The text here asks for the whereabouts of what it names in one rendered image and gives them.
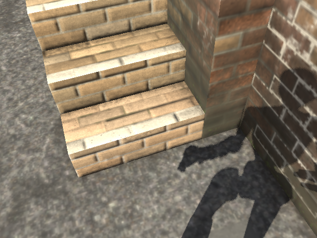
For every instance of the stairs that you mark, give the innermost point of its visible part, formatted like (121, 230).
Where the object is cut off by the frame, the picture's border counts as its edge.
(116, 71)

